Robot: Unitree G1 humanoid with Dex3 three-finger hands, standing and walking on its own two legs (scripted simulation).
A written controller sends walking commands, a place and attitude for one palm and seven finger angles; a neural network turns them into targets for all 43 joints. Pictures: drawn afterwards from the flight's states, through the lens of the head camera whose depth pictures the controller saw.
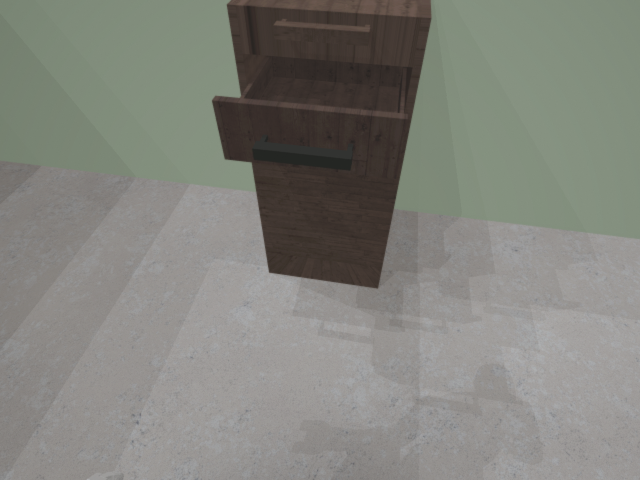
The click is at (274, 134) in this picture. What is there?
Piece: drawer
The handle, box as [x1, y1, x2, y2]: [252, 134, 352, 170]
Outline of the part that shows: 252,148 254,159 348,170 350,169 352,144 348,144 347,150 345,151 271,143 266,141 267,135 263,134 261,139 259,141 256,141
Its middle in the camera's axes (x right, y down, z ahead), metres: -0.03 -0.18 +0.79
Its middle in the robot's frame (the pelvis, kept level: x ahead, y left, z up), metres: +0.71 +0.07 +0.02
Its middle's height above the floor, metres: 0.79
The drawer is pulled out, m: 0.22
